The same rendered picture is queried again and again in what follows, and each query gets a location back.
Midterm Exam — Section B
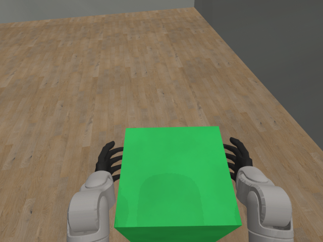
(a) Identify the robot left forearm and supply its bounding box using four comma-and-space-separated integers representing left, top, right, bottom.
67, 170, 116, 242

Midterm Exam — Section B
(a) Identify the right robot hand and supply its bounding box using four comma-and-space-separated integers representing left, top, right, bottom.
223, 137, 253, 182

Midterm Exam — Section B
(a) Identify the carton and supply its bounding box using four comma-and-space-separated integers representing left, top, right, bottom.
114, 126, 242, 242

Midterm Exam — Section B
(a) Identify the robot right forearm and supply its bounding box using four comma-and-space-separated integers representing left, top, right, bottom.
236, 166, 294, 242

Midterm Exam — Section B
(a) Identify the left robot hand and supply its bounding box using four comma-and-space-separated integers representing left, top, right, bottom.
95, 141, 124, 182

